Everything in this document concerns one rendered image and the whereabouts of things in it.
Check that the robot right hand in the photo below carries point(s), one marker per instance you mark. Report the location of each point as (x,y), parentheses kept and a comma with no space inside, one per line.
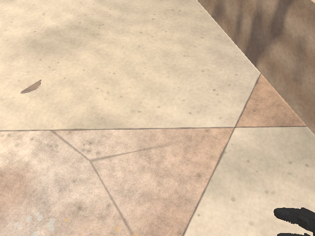
(304,217)

